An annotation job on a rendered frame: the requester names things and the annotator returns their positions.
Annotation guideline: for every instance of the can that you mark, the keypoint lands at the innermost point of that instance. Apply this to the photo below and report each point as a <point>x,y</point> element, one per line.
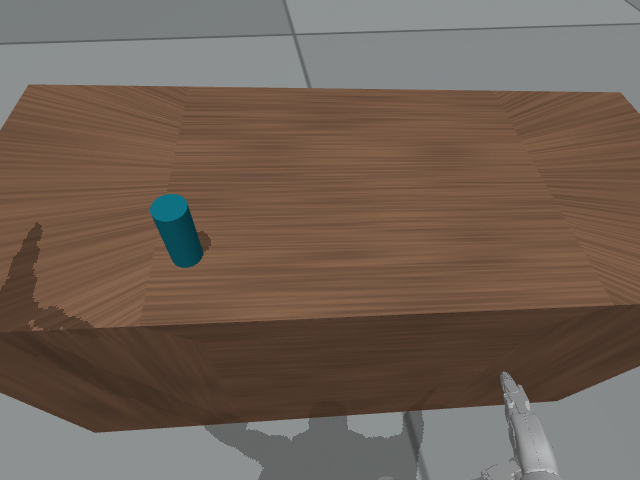
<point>174,222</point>

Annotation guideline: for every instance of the right robot hand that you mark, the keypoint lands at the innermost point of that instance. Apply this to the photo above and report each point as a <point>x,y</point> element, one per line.
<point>532,449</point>

